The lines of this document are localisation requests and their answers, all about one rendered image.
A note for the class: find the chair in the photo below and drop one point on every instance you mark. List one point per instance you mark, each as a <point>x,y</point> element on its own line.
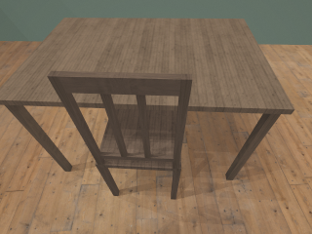
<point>136,139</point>

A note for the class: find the table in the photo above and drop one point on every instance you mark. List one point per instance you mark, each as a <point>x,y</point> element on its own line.
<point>230,72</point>

